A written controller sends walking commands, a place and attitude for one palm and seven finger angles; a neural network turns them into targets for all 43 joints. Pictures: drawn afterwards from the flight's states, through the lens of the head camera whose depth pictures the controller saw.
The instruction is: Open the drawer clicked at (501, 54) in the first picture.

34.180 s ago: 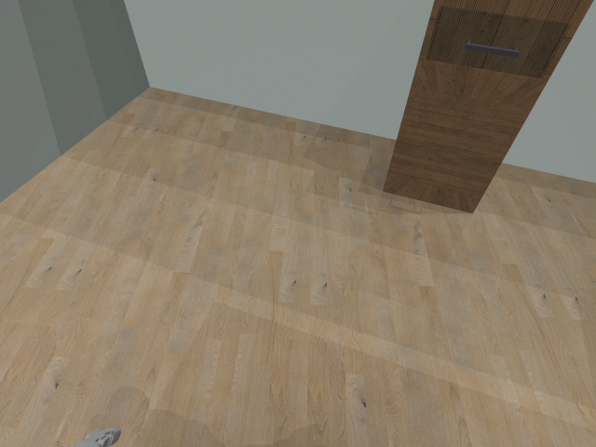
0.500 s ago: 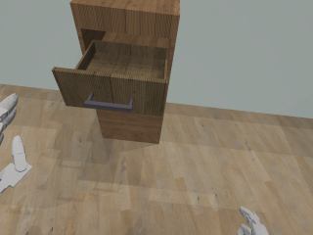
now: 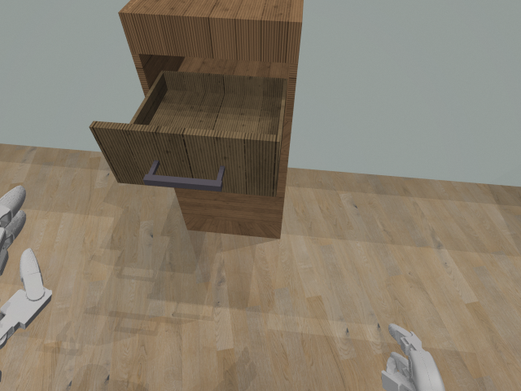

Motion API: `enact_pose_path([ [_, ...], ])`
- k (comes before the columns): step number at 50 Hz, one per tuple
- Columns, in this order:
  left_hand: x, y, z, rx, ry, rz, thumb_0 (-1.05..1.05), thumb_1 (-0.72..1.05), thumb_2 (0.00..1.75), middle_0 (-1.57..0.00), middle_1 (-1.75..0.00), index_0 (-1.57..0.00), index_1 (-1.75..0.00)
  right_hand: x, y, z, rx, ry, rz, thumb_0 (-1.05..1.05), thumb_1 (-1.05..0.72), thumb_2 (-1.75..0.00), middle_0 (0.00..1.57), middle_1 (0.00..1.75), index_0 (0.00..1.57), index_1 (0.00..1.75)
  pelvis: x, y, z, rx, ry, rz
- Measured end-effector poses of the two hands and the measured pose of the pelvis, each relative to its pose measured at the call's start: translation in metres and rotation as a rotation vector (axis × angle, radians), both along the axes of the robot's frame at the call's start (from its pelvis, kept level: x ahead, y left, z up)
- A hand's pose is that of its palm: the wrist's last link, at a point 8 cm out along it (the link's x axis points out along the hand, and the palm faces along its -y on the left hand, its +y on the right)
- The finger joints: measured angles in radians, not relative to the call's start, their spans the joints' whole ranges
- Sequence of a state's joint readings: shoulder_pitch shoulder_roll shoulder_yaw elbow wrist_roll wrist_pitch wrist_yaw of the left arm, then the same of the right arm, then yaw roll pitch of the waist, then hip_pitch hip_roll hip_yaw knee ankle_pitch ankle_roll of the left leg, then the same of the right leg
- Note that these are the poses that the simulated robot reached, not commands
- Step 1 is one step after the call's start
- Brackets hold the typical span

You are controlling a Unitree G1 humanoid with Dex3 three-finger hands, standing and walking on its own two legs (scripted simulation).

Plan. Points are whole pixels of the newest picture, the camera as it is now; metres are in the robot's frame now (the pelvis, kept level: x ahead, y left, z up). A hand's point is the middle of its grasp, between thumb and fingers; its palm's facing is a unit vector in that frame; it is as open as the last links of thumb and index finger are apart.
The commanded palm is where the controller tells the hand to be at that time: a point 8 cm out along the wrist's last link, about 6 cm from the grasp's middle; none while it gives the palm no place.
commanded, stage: stop stepping back and stand still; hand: left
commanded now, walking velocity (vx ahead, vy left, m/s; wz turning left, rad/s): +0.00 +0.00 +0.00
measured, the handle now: (185, 175) +0.52 +0.20 -0.02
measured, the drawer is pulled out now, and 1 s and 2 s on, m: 0.30 0.30 0.30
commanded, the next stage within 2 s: let the arm hang, fingers relaxed in 0.02 s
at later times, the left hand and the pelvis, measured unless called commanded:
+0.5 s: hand out of the picture +0.01 +0.19 -0.18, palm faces +0.04 -0.98 -0.18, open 7.0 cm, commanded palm none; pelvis -0.03 +0.00 +0.00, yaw +1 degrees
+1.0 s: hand out of the picture -0.03 +0.17 -0.18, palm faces +0.02 -0.99 -0.17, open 7.4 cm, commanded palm none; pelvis -0.02 +0.02 +0.00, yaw -2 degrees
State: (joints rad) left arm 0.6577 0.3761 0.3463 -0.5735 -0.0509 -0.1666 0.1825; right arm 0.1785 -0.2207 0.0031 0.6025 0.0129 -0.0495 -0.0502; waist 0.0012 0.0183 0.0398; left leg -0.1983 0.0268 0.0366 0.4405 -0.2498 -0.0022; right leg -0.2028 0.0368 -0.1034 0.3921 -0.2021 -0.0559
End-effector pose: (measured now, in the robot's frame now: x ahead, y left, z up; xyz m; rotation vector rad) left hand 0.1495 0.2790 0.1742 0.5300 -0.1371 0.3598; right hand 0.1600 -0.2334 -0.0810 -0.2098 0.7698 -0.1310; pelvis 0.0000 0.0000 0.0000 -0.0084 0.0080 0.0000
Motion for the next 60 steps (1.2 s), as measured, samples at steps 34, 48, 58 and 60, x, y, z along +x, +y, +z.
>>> enact_pose_path([
  [34, -0.21, -0.027, -0.312, -0.539, 1.517, 0.307, 0.0, 0.94, 0.9, -0.2, -0.3, -0.2, -0.3, -0.223, 0.032, -0.064, 0.082, 0.706, -0.119, 0.01, -0.91, -0.9, 0.2, 0.29, 0.19, 0.3, -0.027, 0.012, 0.0, 0.002, -0.033, -0.002],
  [48, -0.192, -0.051, -0.318, -0.571, 1.496, 0.242, 0.0, 0.91, 0.9, -0.2, -0.3, -0.19, -0.3, -0.218, 0.057, -0.069, 0.141, 0.672, -0.141, 0.0, -0.91, -0.9, 0.2, 0.29, 0.19, 0.3, -0.023, 0.016, 0.001, 0.01, -0.038, -0.025],
  [58, -0.178, -0.057, -0.321, -0.581, 1.495, 0.22, 0.01, 0.92, 0.9, -0.2, -0.3, -0.2, -0.3, -0.215, 0.056, -0.067, 0.132, 0.677, -0.163, 0.0, -0.91, -0.9, 0.2, 0.29, 0.19, 0.3, -0.016, 0.016, 0.001, 0.011, -0.033, -0.03],
  [60, -0.177, -0.056, -0.321, -0.581, 1.497, 0.224, 0.01, 0.92, 0.9, -0.2, -0.3, -0.2, -0.3, -0.214, 0.055, -0.067, 0.13, 0.683, -0.165, 0.0, -0.91, -0.9, 0.2, 0.29, 0.19, 0.3, -0.014, 0.016, 0.001, 0.01, -0.032, -0.03],
])
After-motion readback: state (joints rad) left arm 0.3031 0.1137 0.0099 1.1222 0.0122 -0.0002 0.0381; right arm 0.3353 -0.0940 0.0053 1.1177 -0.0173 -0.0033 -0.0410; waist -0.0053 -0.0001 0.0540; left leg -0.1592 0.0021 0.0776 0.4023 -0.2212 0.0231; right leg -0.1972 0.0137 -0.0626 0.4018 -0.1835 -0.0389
